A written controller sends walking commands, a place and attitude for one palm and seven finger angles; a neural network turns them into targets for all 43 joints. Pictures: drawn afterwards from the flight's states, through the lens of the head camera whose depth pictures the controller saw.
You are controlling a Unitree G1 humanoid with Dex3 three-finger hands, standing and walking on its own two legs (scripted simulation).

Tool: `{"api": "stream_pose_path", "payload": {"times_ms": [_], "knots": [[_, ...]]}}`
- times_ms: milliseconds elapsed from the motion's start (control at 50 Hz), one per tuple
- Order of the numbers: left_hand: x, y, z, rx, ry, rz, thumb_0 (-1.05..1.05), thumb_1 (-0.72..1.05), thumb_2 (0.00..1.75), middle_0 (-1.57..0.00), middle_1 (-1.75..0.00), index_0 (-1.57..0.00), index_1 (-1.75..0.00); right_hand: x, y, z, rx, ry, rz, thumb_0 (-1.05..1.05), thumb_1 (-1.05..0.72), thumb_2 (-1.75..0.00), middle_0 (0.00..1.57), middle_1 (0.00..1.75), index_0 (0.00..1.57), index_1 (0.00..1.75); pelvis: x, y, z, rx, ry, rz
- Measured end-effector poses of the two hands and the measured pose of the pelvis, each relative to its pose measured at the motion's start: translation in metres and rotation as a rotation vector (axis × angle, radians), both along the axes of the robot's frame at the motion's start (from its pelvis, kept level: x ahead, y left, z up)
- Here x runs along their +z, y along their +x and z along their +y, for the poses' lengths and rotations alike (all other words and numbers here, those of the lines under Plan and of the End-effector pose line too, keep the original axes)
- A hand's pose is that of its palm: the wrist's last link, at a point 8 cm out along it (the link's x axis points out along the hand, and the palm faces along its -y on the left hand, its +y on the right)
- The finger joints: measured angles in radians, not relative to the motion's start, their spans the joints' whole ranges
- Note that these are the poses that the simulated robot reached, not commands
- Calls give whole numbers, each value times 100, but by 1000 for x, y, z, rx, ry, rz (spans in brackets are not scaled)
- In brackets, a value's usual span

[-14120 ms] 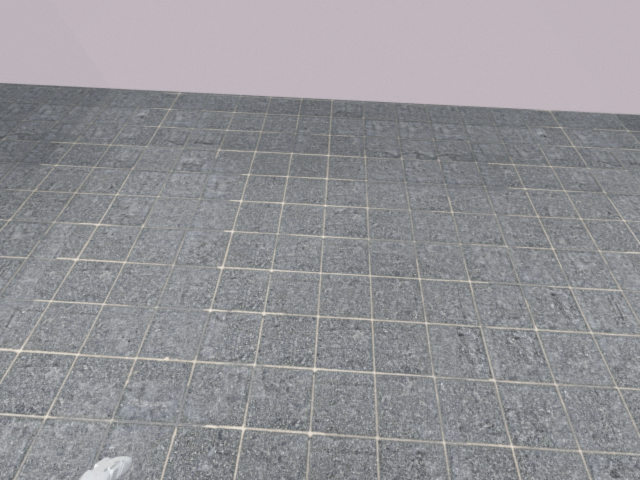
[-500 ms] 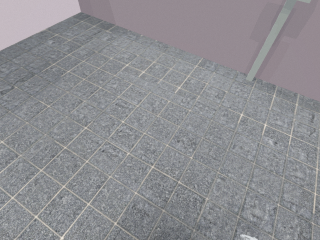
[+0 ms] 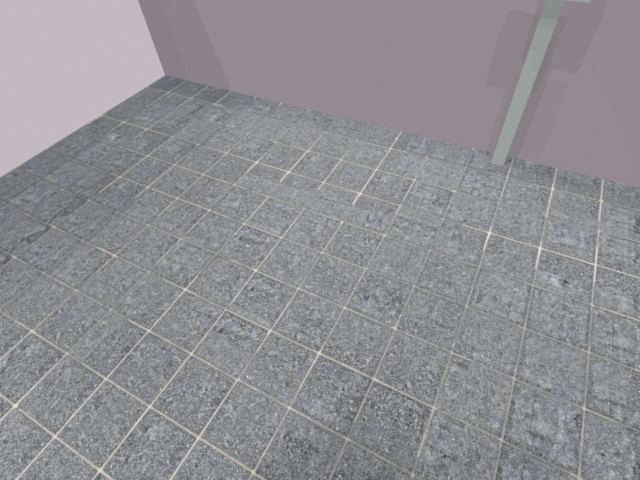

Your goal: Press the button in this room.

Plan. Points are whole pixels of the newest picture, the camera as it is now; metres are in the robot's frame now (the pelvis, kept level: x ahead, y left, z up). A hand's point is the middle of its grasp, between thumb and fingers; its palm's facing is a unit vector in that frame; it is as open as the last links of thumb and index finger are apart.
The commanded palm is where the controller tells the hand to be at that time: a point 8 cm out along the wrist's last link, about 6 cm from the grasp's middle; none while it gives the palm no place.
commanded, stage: turn or walk to find it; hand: left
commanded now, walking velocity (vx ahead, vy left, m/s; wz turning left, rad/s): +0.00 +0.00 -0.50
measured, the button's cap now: out of the picture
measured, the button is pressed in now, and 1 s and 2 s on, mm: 0 0 0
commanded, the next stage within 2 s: none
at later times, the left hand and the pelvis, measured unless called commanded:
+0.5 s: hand out of the picture +0.05 +0.24 -0.17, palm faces -0.14 -0.97 -0.21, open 7.4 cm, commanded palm none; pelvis -0.03 +0.04 +0.00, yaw -13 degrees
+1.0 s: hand out of the picture +0.10 +0.17 -0.16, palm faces -0.11 -0.97 -0.21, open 7.2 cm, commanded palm none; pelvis -0.02 +0.01 +0.00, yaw -7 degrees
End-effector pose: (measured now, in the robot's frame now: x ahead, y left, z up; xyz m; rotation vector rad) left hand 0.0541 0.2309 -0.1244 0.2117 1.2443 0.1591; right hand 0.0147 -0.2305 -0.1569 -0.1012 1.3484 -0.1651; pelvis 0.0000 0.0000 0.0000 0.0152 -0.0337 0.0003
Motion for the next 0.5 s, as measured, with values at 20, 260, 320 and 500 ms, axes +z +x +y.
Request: {"api": "stream_pose_path", "payload": {"times_ms": [20,260,320,500], "knots": [[1,-2,-5,-1,-4,6,0,91,90,-20,-30,-20,-30,0,-6,-2,-9,2,17,1,-90,-90,20,30,20,30,1,-1,-2,-3,2,1],[-6,-29,7,-13,-18,95,0,91,90,-20,-30,-20,-30,18,-30,-21,-62,-79,45,1,-90,-90,20,30,20,30,5,-23,4,-89,0,29],[-14,-30,22,-28,-27,105,0,91,90,-20,-30,-20,-30,24,-23,-17,-73,-117,-7,1,-90,-90,20,30,20,30,2,-28,15,-117,-8,37],[-17,2,55,-131,-33,81,0,91,90,-20,-30,-20,-30,42,-26,13,-136,-146,-136,1,-90,-90,20,30,20,30,4,-33,40,-231,-27,21]]}}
